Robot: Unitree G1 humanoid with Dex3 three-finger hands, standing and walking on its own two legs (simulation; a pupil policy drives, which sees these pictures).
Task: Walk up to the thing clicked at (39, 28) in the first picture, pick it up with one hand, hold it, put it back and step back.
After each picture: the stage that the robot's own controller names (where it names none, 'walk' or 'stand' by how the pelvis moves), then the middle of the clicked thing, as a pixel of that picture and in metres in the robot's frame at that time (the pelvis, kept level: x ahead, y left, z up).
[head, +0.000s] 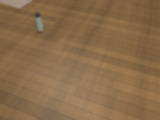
stand; (39, 21) +1.77 +0.58 -0.65
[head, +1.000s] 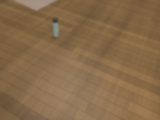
walk; (55, 27) +1.68 +0.29 -0.63
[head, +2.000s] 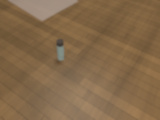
walk; (60, 50) +1.15 +0.21 -0.64
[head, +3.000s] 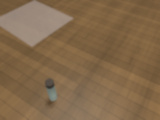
walk; (51, 90) +0.71 +0.25 -0.65
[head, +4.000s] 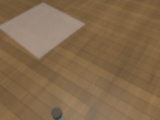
walk; (58, 118) +0.43 +0.21 -0.63
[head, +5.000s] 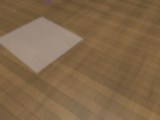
stand; out of the picture +0.38 +0.18 -0.66
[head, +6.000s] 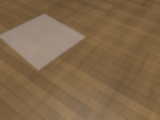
stand; out of the picture +0.38 +0.17 -0.66
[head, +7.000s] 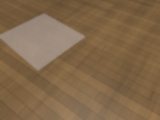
stand; out of the picture +0.37 +0.19 -0.66
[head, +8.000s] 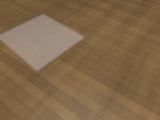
stand; out of the picture +0.37 +0.18 -0.66
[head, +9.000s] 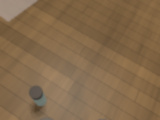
go down; (38, 96) +0.40 +0.21 -0.50
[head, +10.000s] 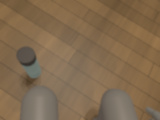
go down; (30, 64) +0.45 +0.24 -0.28
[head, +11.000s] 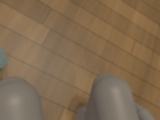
close in; out of the picture +0.42 +0.28 -0.18
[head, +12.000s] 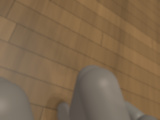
close; out of the picture +0.41 +0.30 -0.15
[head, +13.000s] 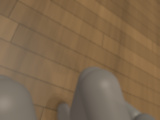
lift; out of the picture +0.39 +0.30 -0.15
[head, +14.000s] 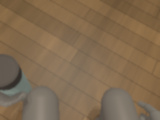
lift; (13, 83) +0.31 +0.23 -0.02
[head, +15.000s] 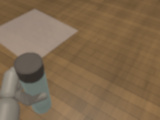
hold; (36, 87) +0.32 +0.15 +0.07
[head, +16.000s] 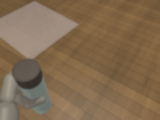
hold; (35, 90) +0.32 +0.16 +0.03
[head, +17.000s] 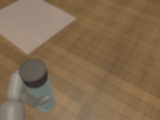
crouch; (40, 89) +0.33 +0.14 +0.01
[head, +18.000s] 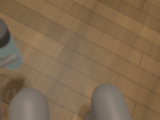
crouch; (4, 48) +0.44 +0.23 -0.06
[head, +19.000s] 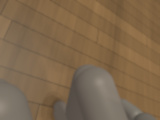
lower; out of the picture +0.41 +0.31 -0.16
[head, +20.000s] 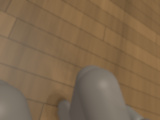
lower; out of the picture +0.40 +0.31 -0.16
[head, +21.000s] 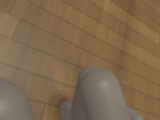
lower; out of the picture +0.39 +0.30 -0.16
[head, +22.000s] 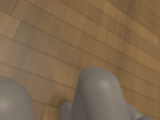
lower; out of the picture +0.38 +0.30 -0.16
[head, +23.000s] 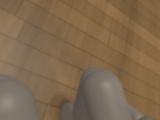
open; out of the picture +0.38 +0.29 -0.16
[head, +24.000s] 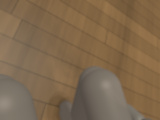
rise; out of the picture +0.37 +0.29 -0.16
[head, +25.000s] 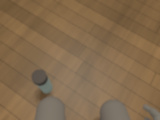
walk; (43, 82) +0.41 +0.22 -0.39
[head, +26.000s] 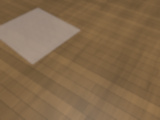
stand; out of the picture +0.36 +0.18 -0.59
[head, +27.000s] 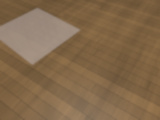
stand; out of the picture +0.36 +0.19 -0.60
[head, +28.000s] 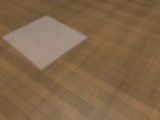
stand; out of the picture +0.37 +0.17 -0.65
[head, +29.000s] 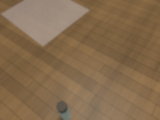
walk; (64, 111) +0.42 +0.18 -0.63
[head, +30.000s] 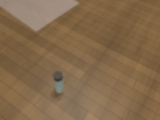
walk; (58, 82) +0.67 +0.15 -0.64
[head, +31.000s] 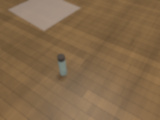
stand; (62, 65) +0.98 +0.24 -0.64
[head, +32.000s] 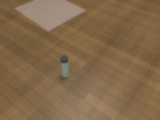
stand; (64, 66) +0.99 +0.18 -0.65
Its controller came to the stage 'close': yes
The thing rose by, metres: 0.67
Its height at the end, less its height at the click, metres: +0.00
